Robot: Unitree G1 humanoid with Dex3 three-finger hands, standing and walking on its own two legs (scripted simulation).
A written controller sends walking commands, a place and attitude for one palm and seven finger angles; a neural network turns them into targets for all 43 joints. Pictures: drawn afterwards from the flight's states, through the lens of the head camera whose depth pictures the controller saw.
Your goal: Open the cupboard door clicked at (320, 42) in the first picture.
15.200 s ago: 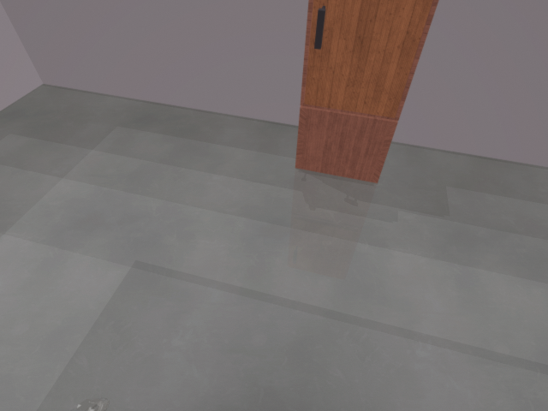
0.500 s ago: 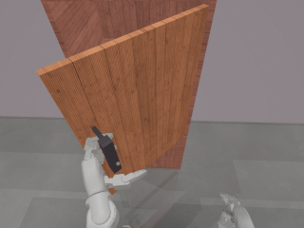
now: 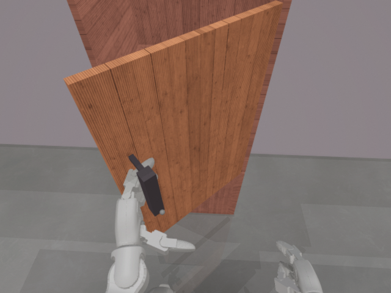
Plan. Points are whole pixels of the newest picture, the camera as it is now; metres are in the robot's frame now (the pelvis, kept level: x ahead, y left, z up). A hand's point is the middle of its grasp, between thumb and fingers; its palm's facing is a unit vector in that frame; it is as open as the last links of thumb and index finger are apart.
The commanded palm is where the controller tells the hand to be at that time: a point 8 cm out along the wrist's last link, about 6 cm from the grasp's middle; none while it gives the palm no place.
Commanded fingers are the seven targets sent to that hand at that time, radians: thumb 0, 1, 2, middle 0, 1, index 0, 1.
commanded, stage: slide the hand sideways off the handle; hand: left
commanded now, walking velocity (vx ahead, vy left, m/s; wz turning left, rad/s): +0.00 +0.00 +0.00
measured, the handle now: (145, 185) +0.31 +0.12 +0.07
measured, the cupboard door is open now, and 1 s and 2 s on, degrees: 43 44 44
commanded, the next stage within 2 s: draw the hand back to the body in 1.10 s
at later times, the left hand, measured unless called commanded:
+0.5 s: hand (144, 234) +0.22 +0.11 +0.06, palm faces -0.06 -1.00 -0.01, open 16.2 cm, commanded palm +0.19 +0.17 +0.06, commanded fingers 0.00 -0.50 0.30 -0.15 -0.30 -0.15 -0.30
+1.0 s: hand (111, 258) +0.18 +0.15 +0.06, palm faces +0.01 -1.00 -0.04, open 16.2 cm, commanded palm +0.14 +0.21 +0.06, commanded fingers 0.00 -0.50 0.30 -0.15 -0.30 -0.15 -0.30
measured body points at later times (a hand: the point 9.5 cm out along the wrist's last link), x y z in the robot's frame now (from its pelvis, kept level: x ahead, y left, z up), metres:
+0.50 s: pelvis +0.00 +0.02 -0.01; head +0.04 +0.02 +0.44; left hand +0.21 +0.16 +0.07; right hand +0.17 -0.20 -0.08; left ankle +0.03 +0.13 -0.68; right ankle -0.01 -0.08 -0.68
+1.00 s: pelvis +0.00 +0.01 -0.02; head +0.04 +0.01 +0.43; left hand +0.17 +0.21 +0.07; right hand +0.19 -0.21 -0.08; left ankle +0.03 +0.13 -0.68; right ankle -0.01 -0.08 -0.68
